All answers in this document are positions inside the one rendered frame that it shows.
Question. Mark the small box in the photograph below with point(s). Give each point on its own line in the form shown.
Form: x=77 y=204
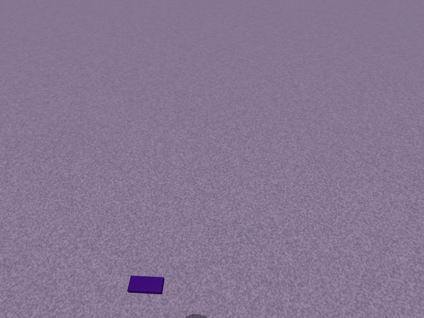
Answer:
x=146 y=284

